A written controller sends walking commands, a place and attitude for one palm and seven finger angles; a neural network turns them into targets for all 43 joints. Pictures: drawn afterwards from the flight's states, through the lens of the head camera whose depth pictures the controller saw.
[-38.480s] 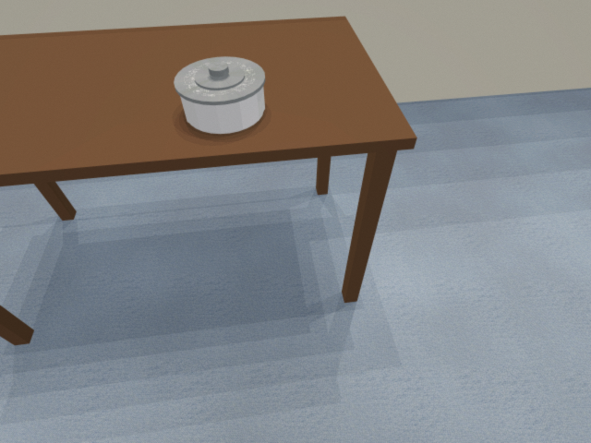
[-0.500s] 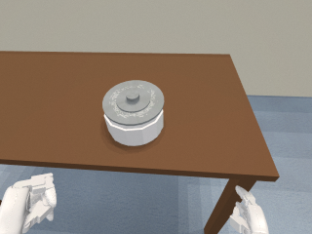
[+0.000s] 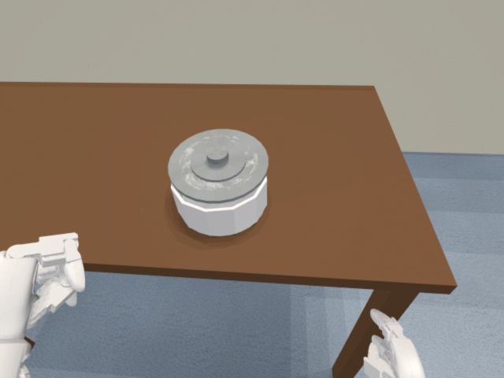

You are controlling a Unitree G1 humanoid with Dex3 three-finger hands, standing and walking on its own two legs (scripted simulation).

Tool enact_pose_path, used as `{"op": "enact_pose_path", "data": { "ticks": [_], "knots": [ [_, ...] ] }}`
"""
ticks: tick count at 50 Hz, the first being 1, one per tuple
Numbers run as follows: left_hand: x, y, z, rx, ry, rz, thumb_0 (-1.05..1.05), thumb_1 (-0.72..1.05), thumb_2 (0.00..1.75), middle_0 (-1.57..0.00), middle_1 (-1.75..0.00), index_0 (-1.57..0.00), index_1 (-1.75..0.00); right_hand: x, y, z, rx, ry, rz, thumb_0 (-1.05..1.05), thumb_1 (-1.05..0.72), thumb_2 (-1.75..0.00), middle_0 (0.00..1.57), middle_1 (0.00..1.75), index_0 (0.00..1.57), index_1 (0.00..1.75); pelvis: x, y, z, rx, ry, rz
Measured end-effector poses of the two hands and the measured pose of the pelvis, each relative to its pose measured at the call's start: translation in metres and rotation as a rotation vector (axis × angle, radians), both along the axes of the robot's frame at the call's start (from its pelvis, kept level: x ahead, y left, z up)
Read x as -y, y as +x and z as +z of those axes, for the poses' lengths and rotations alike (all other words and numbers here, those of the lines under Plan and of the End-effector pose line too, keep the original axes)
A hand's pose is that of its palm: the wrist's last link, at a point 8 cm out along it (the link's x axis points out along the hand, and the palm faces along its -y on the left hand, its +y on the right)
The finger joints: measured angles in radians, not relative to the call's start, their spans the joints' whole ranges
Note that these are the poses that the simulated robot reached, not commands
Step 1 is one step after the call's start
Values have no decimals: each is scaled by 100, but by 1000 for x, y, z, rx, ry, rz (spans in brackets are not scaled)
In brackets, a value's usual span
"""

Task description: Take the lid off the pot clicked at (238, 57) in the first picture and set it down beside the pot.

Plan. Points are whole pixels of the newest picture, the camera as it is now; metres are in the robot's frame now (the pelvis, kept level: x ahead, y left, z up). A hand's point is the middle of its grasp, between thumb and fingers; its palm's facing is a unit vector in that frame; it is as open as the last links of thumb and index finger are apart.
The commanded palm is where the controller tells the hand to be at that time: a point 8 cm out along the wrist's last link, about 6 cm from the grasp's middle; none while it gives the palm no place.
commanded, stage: reach forward and open the fingers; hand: left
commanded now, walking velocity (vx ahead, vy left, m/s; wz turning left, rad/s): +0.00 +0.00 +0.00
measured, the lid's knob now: (217, 154) +0.47 +0.14 +0.11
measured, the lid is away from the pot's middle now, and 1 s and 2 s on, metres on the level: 0.03 0.03 0.03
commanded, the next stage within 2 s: move the open hand above the knob in 1.06 s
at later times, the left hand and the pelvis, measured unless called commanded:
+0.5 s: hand (57, 274) +0.19 +0.27 +0.14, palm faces -0.17 -0.03 -0.99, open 4.5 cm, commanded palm +0.18 +0.27 +0.21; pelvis -0.03 +0.01 +0.00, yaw +2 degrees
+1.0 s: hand (64, 233) +0.23 +0.28 +0.17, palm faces -0.09 -0.03 -1.00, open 9.7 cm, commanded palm +0.21 +0.27 +0.23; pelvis -0.05 +0.02 +0.00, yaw +2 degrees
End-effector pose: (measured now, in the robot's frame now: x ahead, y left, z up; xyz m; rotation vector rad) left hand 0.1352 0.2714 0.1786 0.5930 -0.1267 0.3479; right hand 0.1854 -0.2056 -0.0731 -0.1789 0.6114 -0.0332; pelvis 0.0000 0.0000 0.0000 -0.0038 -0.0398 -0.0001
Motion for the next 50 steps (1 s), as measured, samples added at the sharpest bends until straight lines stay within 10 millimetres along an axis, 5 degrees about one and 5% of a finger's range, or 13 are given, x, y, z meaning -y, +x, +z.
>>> {"op": "enact_pose_path", "data": {
  "ticks": [6,11,19,37,50],
  "knots": [
    [7,12,12,-226,596,19,1,83,94,-129,-143,-129,-143,1,7,-7,-90,-2,48,2,-90,-90,21,30,20,30,-3,-8,-3,-43,2,-9],
    [-1,20,12,-423,846,-7,0,71,101,-126,-131,-126,-130,1,16,-10,-107,33,39,2,-90,-90,20,30,20,30,-6,-13,-2,-53,-1,1],
    [1,30,13,-556,899,-134,0,48,116,-119,-105,-118,-105,-7,19,-9,-76,50,56,1,-90,-90,20,30,20,29,-8,-23,0,-44,-5,34],
    [-6,62,30,-478,912,-173,0,-5,142,-98,-42,-97,-41,-16,-21,-13,-122,54,61,1,-90,-90,20,30,20,29,-16,-47,2,-15,-8,31],
    [-9,83,42,-450,917,-161,0,-29,151,-88,-12,-88,-12,-20,-26,-9,-110,51,50,2,-90,-90,20,30,20,29,-23,-54,1,-7,-6,30]
  ]
}}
